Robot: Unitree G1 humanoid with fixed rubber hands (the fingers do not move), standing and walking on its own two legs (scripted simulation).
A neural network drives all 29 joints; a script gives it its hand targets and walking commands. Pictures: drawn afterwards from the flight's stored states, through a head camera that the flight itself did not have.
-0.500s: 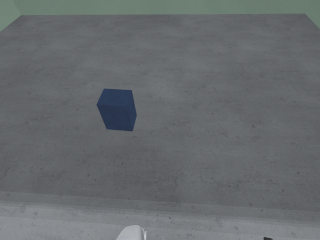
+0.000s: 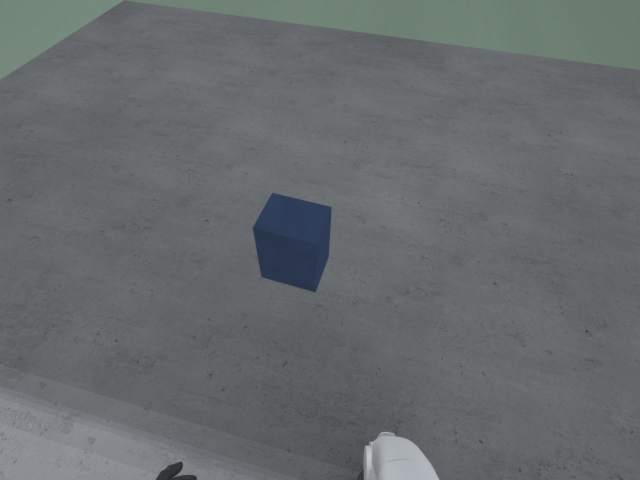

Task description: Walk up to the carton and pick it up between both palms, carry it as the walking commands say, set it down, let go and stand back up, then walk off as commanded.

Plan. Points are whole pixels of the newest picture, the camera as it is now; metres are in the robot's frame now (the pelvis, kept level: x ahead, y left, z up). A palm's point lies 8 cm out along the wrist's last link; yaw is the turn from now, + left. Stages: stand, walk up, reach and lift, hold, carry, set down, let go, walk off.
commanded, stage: walk up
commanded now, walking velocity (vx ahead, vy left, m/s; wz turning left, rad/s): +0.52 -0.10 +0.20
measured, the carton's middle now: (294, 244) +0.93 +0.04 -0.62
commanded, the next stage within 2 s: none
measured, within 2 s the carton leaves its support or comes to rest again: neither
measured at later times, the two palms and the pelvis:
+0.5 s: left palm out of the picture +0.12 +0.16 -0.11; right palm (478, 328) +0.35 -0.29 -0.15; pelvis +0.24 -0.06 +0.01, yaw +3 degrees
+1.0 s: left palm (201, 262) +0.52 +0.21 -0.14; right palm (434, 271) +0.48 -0.24 -0.16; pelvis +0.44 -0.02 -0.01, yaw +3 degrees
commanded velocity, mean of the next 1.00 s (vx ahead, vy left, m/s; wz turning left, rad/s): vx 0.38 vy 0.09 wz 0.07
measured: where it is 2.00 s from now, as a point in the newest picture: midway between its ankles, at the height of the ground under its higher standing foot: (298, 401)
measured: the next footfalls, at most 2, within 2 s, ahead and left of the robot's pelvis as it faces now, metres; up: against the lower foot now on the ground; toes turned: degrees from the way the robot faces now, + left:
right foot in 0.12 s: +0.21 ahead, -0.14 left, +0.00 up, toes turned -8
left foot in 0.68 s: +0.49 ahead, +0.11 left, +0.00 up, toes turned +11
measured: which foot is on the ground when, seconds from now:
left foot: down 0.00-0.14, up 0.16-0.66, down 0.68-1.00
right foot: up 0.00-0.10, down 0.12-0.70, up 0.72-0.98, down 1.00-1.00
